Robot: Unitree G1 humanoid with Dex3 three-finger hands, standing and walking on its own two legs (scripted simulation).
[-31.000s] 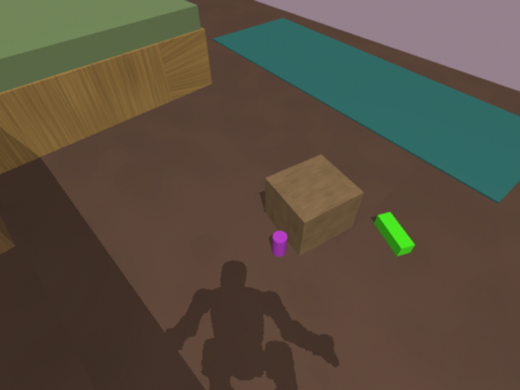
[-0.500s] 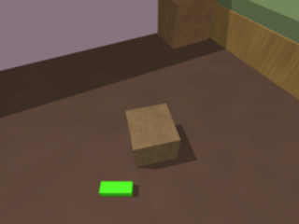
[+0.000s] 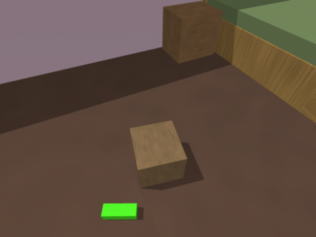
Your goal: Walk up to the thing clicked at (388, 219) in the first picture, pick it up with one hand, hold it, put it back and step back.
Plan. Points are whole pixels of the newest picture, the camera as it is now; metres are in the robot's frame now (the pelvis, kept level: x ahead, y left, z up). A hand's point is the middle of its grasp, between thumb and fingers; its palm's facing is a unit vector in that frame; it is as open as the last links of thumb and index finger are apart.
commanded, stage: walk up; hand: left
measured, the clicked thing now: (120, 211) +0.42 +0.26 -0.75
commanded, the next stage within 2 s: stand in 0.52 s
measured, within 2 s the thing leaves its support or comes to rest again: neither
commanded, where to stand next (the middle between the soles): +0.04 +0.02 m, yaw +0 degrees
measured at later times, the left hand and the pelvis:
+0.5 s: hand out of the picture +0.07 +0.26 -0.15, palm faces +0.00 -0.94 -0.34, open 7.4 cm; pelvis +0.01 +0.00 +0.00, yaw +0 degrees
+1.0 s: hand out of the picture +0.09 +0.25 -0.15, palm faces +0.00 -0.94 -0.34, open 7.4 cm; pelvis +0.02 +0.00 +0.00, yaw +1 degrees
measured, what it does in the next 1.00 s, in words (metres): stands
